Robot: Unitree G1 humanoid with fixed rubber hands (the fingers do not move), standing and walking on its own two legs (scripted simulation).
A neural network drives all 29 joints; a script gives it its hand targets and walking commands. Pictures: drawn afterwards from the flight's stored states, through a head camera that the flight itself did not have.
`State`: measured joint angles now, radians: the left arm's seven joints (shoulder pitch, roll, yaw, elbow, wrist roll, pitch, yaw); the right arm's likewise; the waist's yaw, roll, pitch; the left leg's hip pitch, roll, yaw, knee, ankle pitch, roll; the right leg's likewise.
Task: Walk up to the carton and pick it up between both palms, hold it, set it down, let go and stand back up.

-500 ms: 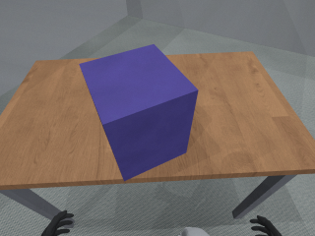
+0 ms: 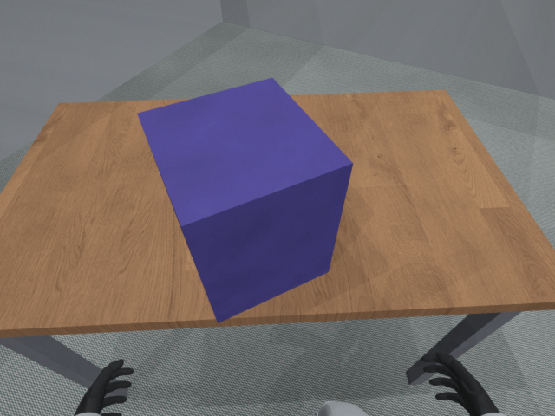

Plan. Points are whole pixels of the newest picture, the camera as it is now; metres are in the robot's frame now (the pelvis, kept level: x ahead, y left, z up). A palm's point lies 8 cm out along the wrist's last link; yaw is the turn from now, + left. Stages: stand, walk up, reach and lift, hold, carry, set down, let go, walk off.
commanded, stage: reach and lift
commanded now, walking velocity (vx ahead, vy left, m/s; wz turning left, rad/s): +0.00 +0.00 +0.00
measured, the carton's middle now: (244, 202) +0.40 +0.05 +0.09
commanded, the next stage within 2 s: none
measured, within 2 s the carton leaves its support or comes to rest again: neither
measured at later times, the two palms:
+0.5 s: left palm (110, 392) +0.17 +0.23 -0.02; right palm out of the picture +0.12 -0.26 -0.04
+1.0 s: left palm (123, 365) +0.18 +0.20 +0.04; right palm (491, 374) +0.16 -0.26 +0.00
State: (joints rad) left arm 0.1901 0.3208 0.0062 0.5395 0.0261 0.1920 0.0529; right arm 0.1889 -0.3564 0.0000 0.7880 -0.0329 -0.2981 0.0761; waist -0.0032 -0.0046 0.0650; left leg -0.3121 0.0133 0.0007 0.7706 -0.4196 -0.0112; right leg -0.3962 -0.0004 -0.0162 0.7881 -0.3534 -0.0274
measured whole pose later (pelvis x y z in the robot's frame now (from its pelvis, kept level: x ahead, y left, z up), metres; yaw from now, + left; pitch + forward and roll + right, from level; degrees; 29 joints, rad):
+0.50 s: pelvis -0.02 +0.01 +0.02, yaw +0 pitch -4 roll -1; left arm 0.20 0.16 0.01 0.32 0.06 0.15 0.17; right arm 0.19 -0.36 0.00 0.79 -0.03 -0.31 0.20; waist 0.00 0.00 0.05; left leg -0.23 0.03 -0.01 0.59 -0.30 -0.02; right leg -0.27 0.02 -0.03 0.52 -0.19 -0.02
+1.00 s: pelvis -0.03 +0.00 +0.02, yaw +0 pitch -5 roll +0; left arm 0.22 0.07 -0.02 0.04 0.06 0.20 0.27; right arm 0.18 -0.41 0.00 0.54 0.13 -0.20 0.26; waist 0.01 0.00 0.03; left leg -0.22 0.04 -0.01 0.59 -0.29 -0.02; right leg -0.27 0.03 -0.03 0.54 -0.19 -0.02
